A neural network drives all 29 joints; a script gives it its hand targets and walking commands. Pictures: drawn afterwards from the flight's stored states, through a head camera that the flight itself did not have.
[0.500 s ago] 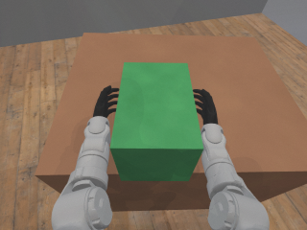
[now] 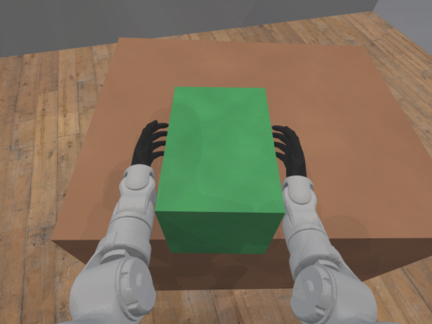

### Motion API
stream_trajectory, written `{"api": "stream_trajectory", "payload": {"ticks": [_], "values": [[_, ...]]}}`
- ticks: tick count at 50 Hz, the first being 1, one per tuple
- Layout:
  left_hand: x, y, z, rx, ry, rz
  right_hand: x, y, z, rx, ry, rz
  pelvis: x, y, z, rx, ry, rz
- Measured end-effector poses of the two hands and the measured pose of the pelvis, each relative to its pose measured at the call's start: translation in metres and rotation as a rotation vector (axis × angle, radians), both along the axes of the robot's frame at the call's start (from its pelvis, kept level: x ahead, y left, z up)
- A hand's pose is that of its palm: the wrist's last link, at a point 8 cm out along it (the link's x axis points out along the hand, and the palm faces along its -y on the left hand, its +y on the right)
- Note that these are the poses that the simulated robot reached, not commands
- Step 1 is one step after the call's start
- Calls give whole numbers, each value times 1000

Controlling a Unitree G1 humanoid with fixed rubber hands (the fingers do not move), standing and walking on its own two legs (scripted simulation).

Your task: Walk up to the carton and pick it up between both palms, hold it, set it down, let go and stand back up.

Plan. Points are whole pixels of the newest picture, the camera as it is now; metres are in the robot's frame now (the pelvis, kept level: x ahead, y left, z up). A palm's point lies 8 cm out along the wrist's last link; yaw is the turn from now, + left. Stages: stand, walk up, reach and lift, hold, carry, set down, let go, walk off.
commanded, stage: set down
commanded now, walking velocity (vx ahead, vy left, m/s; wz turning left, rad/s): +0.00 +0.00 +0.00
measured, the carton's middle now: (218, 168) +0.43 +0.00 -0.01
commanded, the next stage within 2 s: none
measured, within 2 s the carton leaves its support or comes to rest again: neither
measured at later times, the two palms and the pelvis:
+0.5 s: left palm (145, 163) +0.41 +0.15 +0.04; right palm (294, 170) +0.39 -0.14 +0.04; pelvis +0.00 +0.00 +0.00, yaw +0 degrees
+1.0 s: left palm (145, 164) +0.41 +0.15 +0.03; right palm (294, 173) +0.39 -0.14 +0.03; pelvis +0.00 +0.00 +0.00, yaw +0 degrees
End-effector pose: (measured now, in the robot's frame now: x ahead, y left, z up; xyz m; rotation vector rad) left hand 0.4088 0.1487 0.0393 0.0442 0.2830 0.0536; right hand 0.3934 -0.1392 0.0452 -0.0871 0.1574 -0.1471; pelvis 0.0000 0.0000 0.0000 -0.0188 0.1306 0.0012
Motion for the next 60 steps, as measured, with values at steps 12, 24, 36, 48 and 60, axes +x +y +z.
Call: {"api": "stream_trajectory", "payload": {"ticks": [12, 24, 36, 48, 60], "values": [[0, -2, -2, 7, -10, 5, 1, -2, -3, -6, -6, 8, 1, -1, 0, 1, 9, 1], [-1, -2, -4, 10, -23, 3, 0, -2, -6, -12, -15, 10, -1, -3, 0, 4, 16, 3], [-2, -2, -5, 11, -33, -2, -2, -3, -8, -20, -20, 9, -2, -2, -1, 5, 23, 2], [-2, -2, -6, 16, -38, -6, -4, -3, -11, -19, -19, 9, -3, -1, -1, 4, 28, 0], [-1, -4, -8, 18, -44, -4, -4, -6, -13, -15, 0, 11, -4, -3, -2, 5, 35, -8]]}}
